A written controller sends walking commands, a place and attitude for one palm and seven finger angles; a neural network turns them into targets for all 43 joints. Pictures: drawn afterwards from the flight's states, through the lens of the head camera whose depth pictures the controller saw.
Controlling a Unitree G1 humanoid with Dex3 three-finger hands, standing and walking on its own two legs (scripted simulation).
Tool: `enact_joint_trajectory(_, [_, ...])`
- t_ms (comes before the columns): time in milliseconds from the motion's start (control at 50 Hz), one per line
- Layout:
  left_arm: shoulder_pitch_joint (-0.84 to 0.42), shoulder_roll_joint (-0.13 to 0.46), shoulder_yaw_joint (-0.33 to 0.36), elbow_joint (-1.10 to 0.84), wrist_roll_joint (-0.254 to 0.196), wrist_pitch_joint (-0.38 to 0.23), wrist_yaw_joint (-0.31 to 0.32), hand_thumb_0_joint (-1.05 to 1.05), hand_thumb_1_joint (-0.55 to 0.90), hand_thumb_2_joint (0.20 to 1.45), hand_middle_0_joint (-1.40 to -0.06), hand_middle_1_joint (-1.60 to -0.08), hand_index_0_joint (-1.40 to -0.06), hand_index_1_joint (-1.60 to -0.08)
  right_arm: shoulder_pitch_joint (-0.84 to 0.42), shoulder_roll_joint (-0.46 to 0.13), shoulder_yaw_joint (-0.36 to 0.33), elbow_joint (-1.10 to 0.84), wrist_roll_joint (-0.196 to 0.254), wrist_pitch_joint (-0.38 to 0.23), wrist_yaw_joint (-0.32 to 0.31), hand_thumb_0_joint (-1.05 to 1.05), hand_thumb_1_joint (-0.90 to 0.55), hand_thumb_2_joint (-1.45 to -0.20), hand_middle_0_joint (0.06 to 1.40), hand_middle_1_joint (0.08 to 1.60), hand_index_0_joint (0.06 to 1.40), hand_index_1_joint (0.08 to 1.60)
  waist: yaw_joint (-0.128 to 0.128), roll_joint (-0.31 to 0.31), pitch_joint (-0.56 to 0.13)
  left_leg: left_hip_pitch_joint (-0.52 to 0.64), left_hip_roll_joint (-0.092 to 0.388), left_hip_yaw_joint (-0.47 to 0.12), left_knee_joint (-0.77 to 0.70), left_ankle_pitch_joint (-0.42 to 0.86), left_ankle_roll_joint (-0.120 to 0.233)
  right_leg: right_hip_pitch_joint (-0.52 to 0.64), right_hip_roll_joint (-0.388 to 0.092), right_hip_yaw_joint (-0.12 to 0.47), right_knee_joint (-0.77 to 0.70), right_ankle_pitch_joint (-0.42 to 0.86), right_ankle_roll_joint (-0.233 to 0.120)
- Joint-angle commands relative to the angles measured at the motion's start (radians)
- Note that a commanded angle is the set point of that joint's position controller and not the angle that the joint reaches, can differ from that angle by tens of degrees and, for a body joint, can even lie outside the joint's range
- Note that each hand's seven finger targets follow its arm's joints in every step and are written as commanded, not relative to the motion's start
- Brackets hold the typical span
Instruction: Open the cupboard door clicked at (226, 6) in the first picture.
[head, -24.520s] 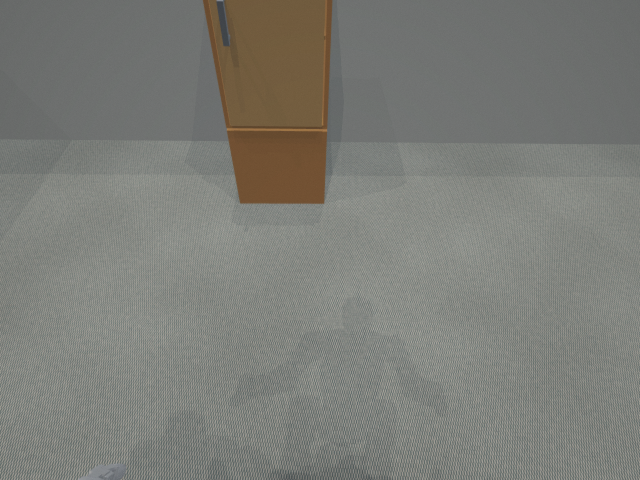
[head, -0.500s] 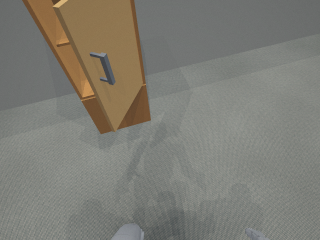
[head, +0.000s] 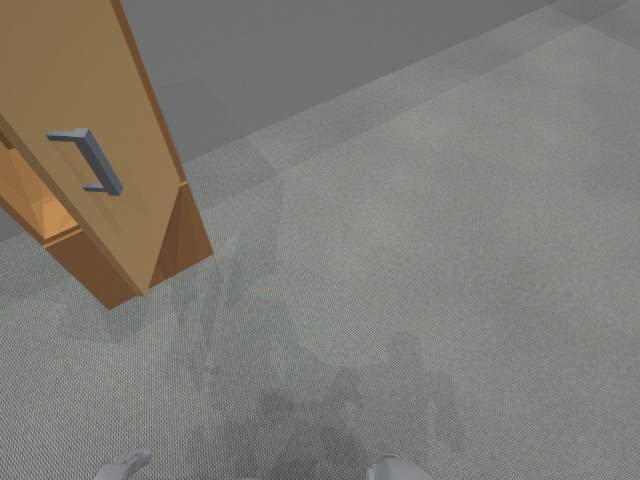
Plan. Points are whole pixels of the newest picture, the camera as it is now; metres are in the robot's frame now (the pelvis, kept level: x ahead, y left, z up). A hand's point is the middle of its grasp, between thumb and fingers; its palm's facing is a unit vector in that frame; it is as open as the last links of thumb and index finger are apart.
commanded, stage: walk to a spot facing it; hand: left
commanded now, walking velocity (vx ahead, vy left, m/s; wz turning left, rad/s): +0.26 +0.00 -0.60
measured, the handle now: (87, 164) +0.51 +0.40 +0.03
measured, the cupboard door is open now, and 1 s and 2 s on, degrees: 52 52 52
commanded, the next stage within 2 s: none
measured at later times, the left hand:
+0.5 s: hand (255, 381) +0.26 +0.12 -0.16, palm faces -0.35 -0.92 -0.16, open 7.4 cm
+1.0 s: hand (321, 329) +0.35 +0.02 -0.17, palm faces -0.43 -0.88 -0.21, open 7.2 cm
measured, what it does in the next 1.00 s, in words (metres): walks ahead, turning right: right foot, then left foot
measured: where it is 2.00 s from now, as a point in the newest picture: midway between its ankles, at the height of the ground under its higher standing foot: (449, 319)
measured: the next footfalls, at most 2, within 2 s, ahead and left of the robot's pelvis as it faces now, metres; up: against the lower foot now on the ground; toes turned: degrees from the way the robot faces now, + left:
right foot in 0.06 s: +0.05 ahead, -0.15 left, +0.00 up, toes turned -4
left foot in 0.30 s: +0.11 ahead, +0.11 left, +0.00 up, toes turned -6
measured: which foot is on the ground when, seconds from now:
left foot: down 0.00-0.04, up 0.06-0.28, down 0.30-0.64, up 0.66-1.00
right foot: up 0.00-0.04, down 0.06-0.30, up 0.32-0.62, down 0.64-1.00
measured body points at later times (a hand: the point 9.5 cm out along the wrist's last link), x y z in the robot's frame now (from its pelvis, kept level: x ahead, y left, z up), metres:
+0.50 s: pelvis +0.09 -0.02 +0.01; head +0.14 -0.03 +0.45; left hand +0.28 +0.17 -0.14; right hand -0.02 -0.24 -0.13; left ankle +0.07 +0.12 -0.74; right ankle +0.07 -0.16 -0.67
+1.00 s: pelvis +0.26 -0.15 +0.00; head +0.30 -0.16 +0.45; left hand +0.38 +0.07 -0.15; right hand +0.25 -0.41 -0.13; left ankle +0.41 -0.07 -0.71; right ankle +0.15 -0.18 -0.74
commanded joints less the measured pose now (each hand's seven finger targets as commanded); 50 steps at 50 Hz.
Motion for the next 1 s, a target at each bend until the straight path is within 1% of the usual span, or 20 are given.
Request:
enact_joint_trajectory(0, [0.115, 0.093, 0.011, -0.033, -0.003, -0.04, 0.005, 0.0, 0.9, 0.9, -0.2, -0.3, -0.2, -0.3, 0.02, -0.211, -0.063, -0.063, 0.01, -0.014, -0.005, 0.0, -0.9, -0.9, 0.2, 0.3, 0.2, 0.3, 0.037, 0.088, -0.196, -0.094, 0.118, 0.01, 0.116, 0.28, 0.054, 0.399, -0.013, 0.006, -0.365, 0.257, -0.065])
enact_joint_trajectory(20, [0.179, 0.222, 0.035, -0.014, 0.01, -0.048, 0.021, 0.0, 0.9, 0.9, -0.2, -0.3, -0.2, -0.3, 0.011, -0.128, -0.047, -0.099, 0.023, -0.014, 0.005, 0.0, -0.9, -0.9, 0.2, 0.3, 0.2, 0.3, 0.062, -0.263, -0.226, -0.36, -0.028, 0.139, 0.363, -0.181, -0.014, 0.571, -0.286, 0.41, -0.476, 0.34, -0.176])
enact_joint_trajectory(40, [0.248, 0.274, 0.043, -0.002, -0.005, -0.044, 0.036, 0.0, 0.9, 0.9, -0.2, -0.3, -0.2, -0.3, -0.077, -0.14, -0.04, -0.135, 0.021, -0.007, 0.002, 0.0, -0.9, -0.9, 0.2, 0.3, 0.2, 0.3, 0.135, -0.312, -0.207, -0.434, -0.052, 0.005, 0.543, -0.402, -0.011, 0.494, -0.408, 0.576, -0.532, 0.295, -0.286])
enact_joint_trajectory(100, [0.08, 0.185, 0.031, -0.042, 0.009, -0.042, 0.056, 0.0, 0.9, 0.9, -0.2, -0.3, -0.2, -0.3, -0.066, -0.153, -0.052, -0.111, 0.019, -0.021, 0.011, 0.0, -0.9, -0.9, 0.2, 0.3, 0.2, 0.3, 0.041, -0.289, -0.157, -0.388, -0.015, -0.065, 0.547, -0.251, 0.001, 0.345, -0.267, 0.449, -0.485, 0.112, -0.275])
enact_joint_trajectory(240, [-0.068, 0.12, 0.013, -0.066, 0.005, -0.053, 0.024, 0.0, 0.9, 0.9, -0.2, -0.3, -0.2, -0.3, 0.23, -0.117, -0.048, 0.009, 0.009, -0.045, 0.015, 0.0, -0.9, -0.9, 0.2, 0.3, 0.2, 0.3, -0.125, -0.077, -0.09, 0.229, -0.083, 0.048, -0.052, -0.053, 0.002, -0.148, -0.063, 0.301, -0.386, -0.217, -0.164])
enact_joint_trajectory(280, [-0.117, 0.01, -0.008, -0.14, -0.007, -0.059, 0.01, 0.0, 0.9, 0.9, -0.2, -0.3, -0.2, -0.3, 0.377, -0.285, -0.078, 0.027, -0.019, -0.07, -0.012, 0.0, -0.9, -0.9, 0.2, 0.3, 0.2, 0.3, -0.173, 0.34, -0.089, 0.313, 0.403, -0.605, -0.398, -0.478, 0.189, -0.432, 0.072, 0.06, 0.167, -0.215, -0.062])
enact_joint_trajectory(300, [-0.182, 0.037, 0.002, -0.155, 0.005, -0.071, -0.005, 0.0, 0.9, 0.9, -0.2, -0.3, -0.2, -0.3, 0.345, -0.286, -0.076, 0.018, -0.017, -0.076, -0.01, 0.0, -0.9, -0.9, 0.2, 0.3, 0.2, 0.3, -0.155, 0.132, -0.035, 0.205, 0.443, -0.661, -0.436, -0.458, 0.255, -0.427, -0.019, 0.125, 0.296, -0.113, -0.07])
enact_joint_trajectory(320, [-0.157, 0.032, 0.009, -0.129, 0.013, -0.076, -0.013, 0.0, 0.9, 0.9, -0.2, -0.3, -0.2, -0.3, 0.277, -0.255, -0.067, 0.0, -0.017, -0.08, -0.001, 0.0, -0.9, -0.9, 0.2, 0.3, 0.2, 0.3, -0.103, 0.059, -0.021, 0.119, 0.382, -0.54, -0.424, -0.418, 0.224, -0.391, -0.041, 0.103, 0.379, -0.03, -0.067])
enact_joint_trajectory(360, [-0.092, 0.003, 0.004, -0.088, 0.015, -0.068, -0.03, 0.0, 0.9, 0.9, -0.2, -0.3, -0.2, -0.3, 0.17, -0.175, -0.041, -0.012, -0.008, -0.092, -0.002, 0.0, -0.9, -0.9, 0.2, 0.3, 0.2, 0.3, -0.039, 0.156, -0.014, 0.116, 0.258, -0.256, -0.376, -0.161, 0.153, -0.368, -0.078, 0.062, 0.387, 0.115, -0.046])
enact_joint_trajectory(400, [-0.109, -0.035, -0.015, -0.08, 0.011, -0.062, -0.038, 0.0, 0.9, 0.9, -0.2, -0.3, -0.2, -0.3, 0.229, -0.142, -0.031, 0.022, -0.006, -0.1, -0.003, 0.0, -0.9, -0.9, 0.2, 0.3, 0.2, 0.3, -0.053, 0.146, -0.062, 0.192, 0.201, -0.066, -0.317, 0.127, 0.132, -0.336, -0.072, 0.014, 0.305, 0.158, -0.037])
enact_joint_trajectory(500, [-0.205, -0.057, -0.034, -0.087, 0.006, -0.065, -0.034, 0.0, 0.9, 0.9, -0.2, -0.3, -0.2, -0.3, 0.311, -0.136, -0.032, 0.071, -0.013, -0.092, 0.004, 0.0, -0.9, -0.9, 0.2, 0.3, 0.2, 0.3, -0.094, 0.142, -0.074, 0.189, 0.208, 0.09, -0.271, 0.33, 0.121, -0.136, -0.031, -0.093, -0.04, 0.151, -0.06])
enact_joint_trajectory(540, [-0.178, -0.039, -0.028, -0.075, 0.007, -0.065, -0.031, 0.0, 0.9, 0.9, -0.2, -0.3, -0.2, -0.3, 0.29, -0.144, -0.032, 0.075, -0.013, -0.085, 0.005, 0.0, -0.9, -0.9, 0.2, 0.3, 0.2, 0.3, -0.069, 0.163, -0.072, 0.15, 0.223, 0.115, -0.237, 0.339, 0.116, -0.014, -0.011, -0.112, -0.119, 0.137, -0.077])
enact_joint_trajectory(580, [0.015, 0.004, -0.011, -0.01, 0.009, -0.075, -0.022, 0.0, 0.9, 0.9, -0.2, -0.3, -0.2, -0.3, 0.241, -0.153, -0.031, 0.074, -0.005, -0.078, 0.008, 0.0, -0.9, -0.9, 0.2, 0.3, 0.2, 0.3, 0.035, 0.123, -0.159, 0.069, 0.179, 0.175, 0.014, 0.487, 0.081, 0.298, 0.049, -0.145, -0.233, 0.163, -0.113])
enact_joint_trajectory(600, [0.194, 0.083, 0.013, 0.046, 0.011, -0.088, -0.009, 0.0, 0.9, 0.9, -0.2, -0.3, -0.2, -0.3, 0.203, -0.127, -0.025, 0.056, 0.014, -0.081, 0.017, 0.0, -0.9, -0.9, 0.2, 0.3, 0.2, 0.3, 0.12, -0.011, -0.24, -0.164, 0.128, 0.216, 0.263, 0.414, 0.044, 0.632, -0.04, -0.014, -0.277, 0.119, -0.165])
enact_joint_trajectory(620, [0.373, 0.218, 0.054, 0.088, 0.006, -0.093, 0.012, 0.0, 0.9, 0.9, -0.2, -0.3, -0.2, -0.3, 0.16, -0.053, -0.014, 0.002, 0.035, -0.085, 0.02, 0.0, -0.9, -0.9, 0.2, 0.3, 0.2, 0.3, 0.185, -0.312, -0.355, -0.47, -0.038, 0.209, 0.641, -0.276, -0.008, 0.848, -0.373, 0.506, -0.426, 0.1, -0.287])
enact_joint_trajectory(640, [0.361, 0.247, 0.052, 0.094, -0.018, -0.085, 0.024, 0.0, 0.9, 0.9, -0.2, -0.3, -0.2, -0.3, 0.048, -0.083, -0.029, -0.028, 0.028, -0.082, 0.016, 0.0, -0.9, -0.9, 0.2, 0.3, 0.2, 0.3, 0.178, -0.224, -0.252, -0.582, -0.029, 0.017, 0.811, -0.328, 0.004, 0.714, -0.439, 0.643, -0.545, 0.165, -0.332])
enact_joint_trajectory(700, [0.103, 0.077, 0.002, 0.023, -0.009, -0.098, 0.048, 0.0, 0.9, 0.9, -0.2, -0.3, -0.2, -0.3, 0.056, -0.069, -0.042, 0.026, 0.009, -0.064, 0.017, 0.0, -0.9, -0.9, 0.2, 0.3, 0.2, 0.3, 0.015, -0.136, -0.105, -0.431, 0.068, -0.061, 0.706, -0.066, -0.006, 0.315, -0.301, 0.34, -0.579, 0.206, -0.256])
enact_joint_trajectory(740, [0.063, 0.045, -0.005, 0.023, 0.001, -0.112, 0.048, 0.0, 0.9, 0.9, -0.2, -0.3, -0.2, -0.3, 0.12, -0.036, -0.039, 0.067, 0.004, -0.042, 0.024, 0.0, -0.9, -0.9, 0.2, 0.3, 0.2, 0.3, -0.038, -0.146, -0.109, -0.314, 0.047, -0.026, 0.57, -0.028, -0.012, 0.215, -0.236, 0.229, -0.598, 0.263, -0.237])
enact_joint_trajectory(920, [0.204, 0.041, -0.007, 0.124, -0.003, -0.14, 0.042, 0.0, 0.9, 0.9, -0.2, -0.3, -0.2, -0.3, -0.109, -0.012, -0.041, -0.002, 0.01, -0.063, 0.05, 0.0, -0.9, -0.9, 0.2, 0.3, 0.2, 0.3, 0.015, -0.119, -0.07, -0.31, -0.024, 0.006, 0.178, 0.083, 0.007, 0.371, -0.215, 0.224, -0.585, 0.405, -0.24])
enact_joint_trajectory(980, [0.212, 0.051, -0.008, 0.145, -0.005, -0.139, 0.048, 0.0, 0.9, 0.9, -0.2, -0.3, -0.2, -0.3, -0.094, -0.024, -0.042, 0.009, 0.009, -0.074, 0.047, 0.0, -0.9, -0.9, 0.2, 0.3, 0.2, 0.3, -0.018, -0.089, -0.075, -0.153, -0.066, 0.04, 0.032, 0.106, 0.025, 0.368, -0.196, 0.198, -0.5, 0.523, -0.21])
